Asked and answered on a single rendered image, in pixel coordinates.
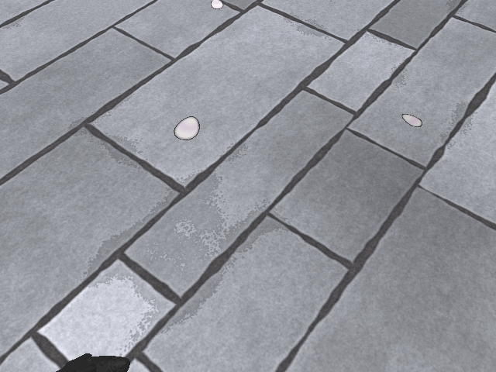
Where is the left robot hand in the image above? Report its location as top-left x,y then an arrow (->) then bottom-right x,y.
56,353 -> 130,372

